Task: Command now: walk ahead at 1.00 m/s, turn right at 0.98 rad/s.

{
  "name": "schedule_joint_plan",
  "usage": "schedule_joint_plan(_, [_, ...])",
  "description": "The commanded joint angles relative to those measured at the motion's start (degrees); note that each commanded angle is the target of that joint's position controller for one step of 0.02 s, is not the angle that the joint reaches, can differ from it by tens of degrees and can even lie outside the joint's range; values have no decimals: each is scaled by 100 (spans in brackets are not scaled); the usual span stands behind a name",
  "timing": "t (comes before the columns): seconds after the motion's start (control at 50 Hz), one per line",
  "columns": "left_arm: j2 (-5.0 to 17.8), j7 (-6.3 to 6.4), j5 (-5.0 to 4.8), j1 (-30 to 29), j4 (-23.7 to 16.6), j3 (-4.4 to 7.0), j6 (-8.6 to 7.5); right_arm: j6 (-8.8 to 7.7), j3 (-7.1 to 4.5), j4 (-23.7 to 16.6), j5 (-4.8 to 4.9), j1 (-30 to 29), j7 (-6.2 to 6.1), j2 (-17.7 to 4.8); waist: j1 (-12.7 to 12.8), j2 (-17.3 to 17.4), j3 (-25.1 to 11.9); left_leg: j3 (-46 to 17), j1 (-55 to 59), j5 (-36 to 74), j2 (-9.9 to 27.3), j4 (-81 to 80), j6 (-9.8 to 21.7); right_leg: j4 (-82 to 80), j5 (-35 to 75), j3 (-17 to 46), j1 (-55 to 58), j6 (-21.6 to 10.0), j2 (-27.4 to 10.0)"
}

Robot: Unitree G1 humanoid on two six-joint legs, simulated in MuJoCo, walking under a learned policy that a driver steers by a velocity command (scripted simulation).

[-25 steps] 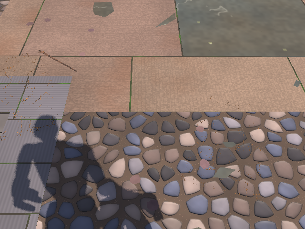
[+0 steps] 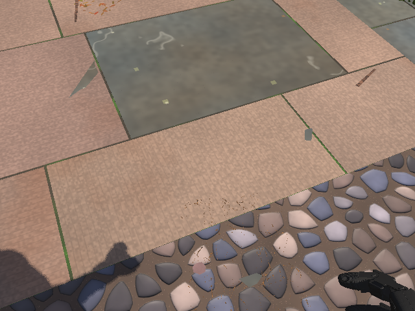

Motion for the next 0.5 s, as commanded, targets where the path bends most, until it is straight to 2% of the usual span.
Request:
schedule_joint_plan(0.02, [1085,-29,-63,-674,-582,330,-196,-20,-157,-314,162,-204,23,-569,-220,-93,80,507,2249,1180,-490,-995,85,-941,2200,1298,-1874,-480,-1160])
schedule_joint_plan(0.06, [1154,16,-45,-554,-561,370,-154,-45,-250,-264,162,-27,-31,-816,-257,-177,-129,376,2503,734,-650,-1461,154,-328,2880,1518,-1080,-262,-1261])
schedule_joint_plan(0.08, [1268,32,0,-520,-524,386,-145,-60,-348,-105,148,470,-85,-1019,-483,-143,-489,470,2913,181,-834,-1472,223,322,3739,1469,-668,-159,-1284])
schedule_joint_plan(0.1, [1377,17,33,-613,-489,388,-147,-90,-462,128,119,1379,-153,-1207,-1032,21,-984,674,3798,-227,-928,-1518,308,1499,4316,1223,-612,-20,-1185])
schedule_joint_plan(0.12, [1110,15,76,-721,-475,303,-199,-137,-577,415,14,2525,-266,-1432,-1564,129,-1412,530,4882,-591,-558,-1405,456,3092,4049,871,-1120,144,-988])
schedule_joint_plan(0.14, [169,63,17,-568,-659,62,-272,-206,-653,552,-208,3245,-341,-1816,-1499,1413,-1835,-1567,5866,-1713,934,-1855,785,5107,492,425,-2360,307,-446])
schedule_joint_plan(0.16, [12,22,-88,446,-743,-37,-285,-186,-765,650,-148,2770,-244,-2141,-689,2782,-2250,-4803,6077,-782,1747,-3027,1614,5994,-1073,162,-3444,465,33])
schedule_joint_plan(0.18, [364,102,93,19,-524,-28,-178,-175,-667,465,-46,1976,-147,-1440,-615,1348,-1328,-4105,5443,-600,1463,-2808,1735,6169,-675,150,-3853,431,-557])
schedule_joint_plan(0.2, [444,67,145,-588,-572,-23,-144,-190,-572,470,50,1654,-82,-989,-687,520,-820,-2935,4679,785,1139,-2595,1760,5938,-343,38,-3695,536,-691])
schedule_joint_plan(0.22, [421,32,185,-968,-692,-34,-130,-193,-512,603,56,1616,-48,-826,-627,220,-645,-2173,4239,2083,857,-2522,1670,5571,-362,-33,-3528,612,-803])
schedule_joint_plan(0.24, [380,55,-127,-1465,-998,-59,-224,-324,-538,559,422,1509,-14,-846,-669,659,-435,-1610,4193,2982,458,-2591,1628,5217,-559,-184,-3650,730,-1160])
schedule_joint_plan(0.26, [386,37,-127,-1595,-1099,-87,-259,-384,-511,690,449,1518,-23,-806,-524,746,-472,-1521,4112,3284,388,-2635,1619,4813,-491,-208,-3619,797,-1268])
schedule_joint_plan(0.28, [310,25,-47,-1728,-1176,-136,-273,-400,-503,741,441,1561,-34,-744,-471,575,-448,-1463,4010,3564,307,-2715,1649,4220,-461,-271,-3563,898,-1302])
schedule_joint_plan(0.3, [195,0,3,-1846,-1247,-197,-284,-374,-526,771,434,1523,-72,-806,-396,435,-433,-1367,3785,3759,290,-2754,1688,3491,-398,-339,-3391,1002,-1284])
schedule_joint_plan(0.32, [101,-17,20,-2027,-1318,-254,-306,-315,-618,748,428,1445,-133,-1076,-379,338,-440,-1275,3459,3877,238,-2812,1745,2812,-279,-461,-3072,1100,-1175])
schedule_joint_plan(0.34, [60,-28,3,-2118,-1338,-300,-321,-237,-727,699,432,1299,-193,-1391,-344,388,-497,-1072,3017,3763,95,-2898,1692,2153,210,-591,-2488,1133,-1007])
schedule_joint_plan(0.36, [121,-35,-17,-2219,-1326,-296,-313,-177,-811,653,433,1277,-238,-1605,-339,513,-584,-975,2724,3432,-38,-2963,1594,1698,782,-642,-1971,1151,-840])
schedule_joint_plan(0.38, [248,-34,-25,-2312,-1322,-256,-283,-136,-859,646,459,1357,-270,-1678,-344,568,-642,-999,2620,2955,-116,-2952,1460,1359,1349,-569,-1627,1148,-743])
schedule_joint_plan(0.44, [503,27,7,-2431,-1349,-126,-202,-44,-872,613,501,1477,-348,-1443,-252,559,-585,-1255,2474,1847,-295,-2549,1012,661,2266,-176,-975,1012,-831])
schedule_joint_plan(0.46, [529,57,45,-2287,-1308,-87,-203,-9,-869,548,504,1373,-364,-1345,-124,533,-641,-1268,2409,1661,-434,-2200,861,423,2526,-143,-658,935,-928])
schedule_joint_plan(0.48, [595,102,107,-2063,-1256,-37,-202,22,-842,469,489,1358,-356,-1161,-28,428,-794,-1202,2255,1398,-723,-1617,682,225,2839,-141,-185,823,-1128])
schedule_joint_plan(0.5, [827,178,184,-1575,-1209,26,-178,44,-742,322,407,1420,-330,-806,90,-198,-1306,-890,1641,-231,-1101,-299,444,405,4358,460,856,483,-2019])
